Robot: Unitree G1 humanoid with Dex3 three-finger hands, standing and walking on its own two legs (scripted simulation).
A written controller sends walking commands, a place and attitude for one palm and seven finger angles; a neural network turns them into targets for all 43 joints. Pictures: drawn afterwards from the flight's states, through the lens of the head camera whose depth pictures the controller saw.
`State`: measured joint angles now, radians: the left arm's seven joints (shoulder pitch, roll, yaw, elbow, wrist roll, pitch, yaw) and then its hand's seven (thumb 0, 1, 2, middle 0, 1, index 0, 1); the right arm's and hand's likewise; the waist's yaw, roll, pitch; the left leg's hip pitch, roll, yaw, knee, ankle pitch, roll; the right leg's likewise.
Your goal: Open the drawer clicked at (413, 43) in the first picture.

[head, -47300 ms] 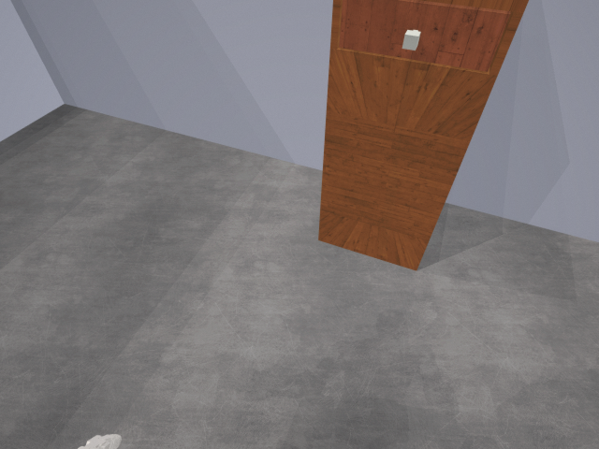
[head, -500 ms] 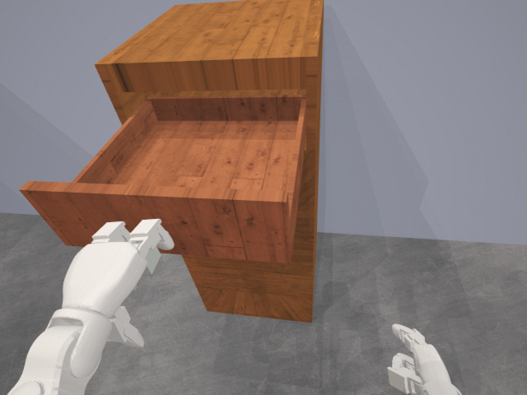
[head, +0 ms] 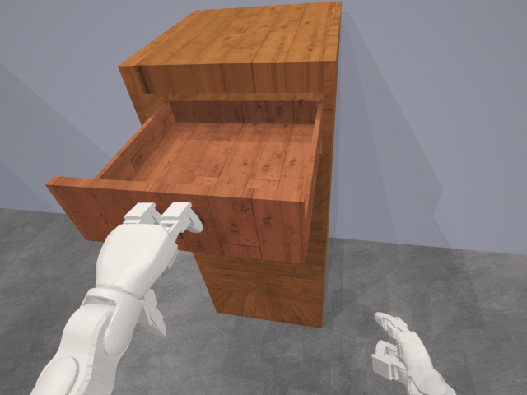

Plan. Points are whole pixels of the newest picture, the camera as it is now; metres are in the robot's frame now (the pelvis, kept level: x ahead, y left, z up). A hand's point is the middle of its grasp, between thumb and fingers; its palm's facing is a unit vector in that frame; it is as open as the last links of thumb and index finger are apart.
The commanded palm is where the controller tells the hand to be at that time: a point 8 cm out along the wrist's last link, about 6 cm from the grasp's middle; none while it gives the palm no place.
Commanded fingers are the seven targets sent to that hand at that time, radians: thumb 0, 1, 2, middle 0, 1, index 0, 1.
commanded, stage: lift the hand off the handle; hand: left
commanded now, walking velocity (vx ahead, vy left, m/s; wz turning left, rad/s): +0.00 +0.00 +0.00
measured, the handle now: (165, 242) +0.27 +0.19 +0.14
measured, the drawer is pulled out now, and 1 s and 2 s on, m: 0.30 0.30 0.30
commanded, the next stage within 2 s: draw the hand back to the body in 1.12 s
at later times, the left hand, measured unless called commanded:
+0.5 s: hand (141, 240) +0.24 +0.19 +0.18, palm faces +0.14 -0.09 -0.99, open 13.5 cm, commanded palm +0.20 +0.20 +0.27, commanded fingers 0.00 -0.50 0.30 -0.30 -1.20 -0.30 -1.20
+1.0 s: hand (134, 176) +0.27 +0.18 +0.27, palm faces +0.31 -0.09 -0.95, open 13.9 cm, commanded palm +0.20 +0.20 +0.34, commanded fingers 0.00 -0.50 0.30 -0.30 -1.20 -0.30 -1.20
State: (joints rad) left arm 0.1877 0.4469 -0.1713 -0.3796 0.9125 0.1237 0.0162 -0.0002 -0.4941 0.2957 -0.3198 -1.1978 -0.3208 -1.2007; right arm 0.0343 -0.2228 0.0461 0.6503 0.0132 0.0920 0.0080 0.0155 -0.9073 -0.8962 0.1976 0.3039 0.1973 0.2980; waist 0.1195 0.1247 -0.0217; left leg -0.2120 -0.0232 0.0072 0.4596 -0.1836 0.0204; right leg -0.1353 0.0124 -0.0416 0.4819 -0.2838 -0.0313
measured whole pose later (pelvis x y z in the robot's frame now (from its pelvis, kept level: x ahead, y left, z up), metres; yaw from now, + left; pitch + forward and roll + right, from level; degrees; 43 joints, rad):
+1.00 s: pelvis -0.01 +0.00 +0.00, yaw +0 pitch -4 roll +1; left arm -0.19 0.64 -0.01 -0.45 0.71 0.27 -0.24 0.00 -0.50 0.30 -0.32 -1.20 -0.32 -1.20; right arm 0.01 -0.28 0.07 0.62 0.06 0.11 0.04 0.02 -0.91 -0.90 0.20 0.30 0.20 0.30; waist 0.11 0.15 -0.03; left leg -0.22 -0.02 0.01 0.45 -0.16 0.01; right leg -0.16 0.01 -0.04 0.50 -0.28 -0.03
